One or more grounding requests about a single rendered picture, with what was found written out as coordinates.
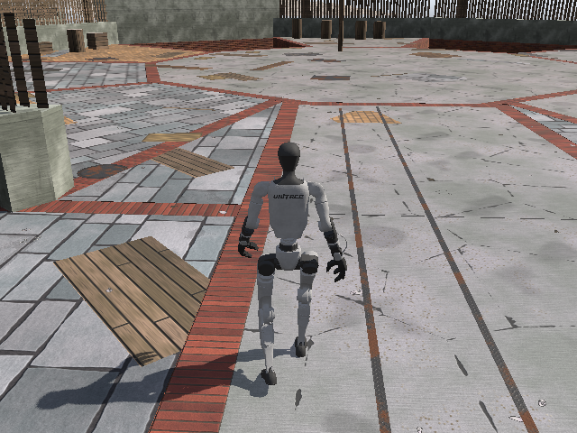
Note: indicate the right robot hand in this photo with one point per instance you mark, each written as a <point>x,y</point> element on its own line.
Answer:
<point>342,267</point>

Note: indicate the robot thigh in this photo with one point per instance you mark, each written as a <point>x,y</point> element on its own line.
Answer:
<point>308,270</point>
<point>265,275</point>

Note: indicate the robot right forearm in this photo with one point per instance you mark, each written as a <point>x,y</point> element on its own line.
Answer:
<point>333,243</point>

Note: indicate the robot left upper arm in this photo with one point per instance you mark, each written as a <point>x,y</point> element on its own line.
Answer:
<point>260,190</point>

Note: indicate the robot left forearm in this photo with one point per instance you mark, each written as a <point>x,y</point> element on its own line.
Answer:
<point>246,234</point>

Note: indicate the robot left thigh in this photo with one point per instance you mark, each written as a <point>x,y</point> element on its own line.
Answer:
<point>265,275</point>

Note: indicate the left robot hand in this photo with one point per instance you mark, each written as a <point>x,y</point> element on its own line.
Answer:
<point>250,245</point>

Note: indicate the robot right thigh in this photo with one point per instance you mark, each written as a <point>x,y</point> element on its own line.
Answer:
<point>308,270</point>

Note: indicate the robot right upper arm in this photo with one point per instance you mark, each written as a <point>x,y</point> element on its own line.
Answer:
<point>322,208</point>

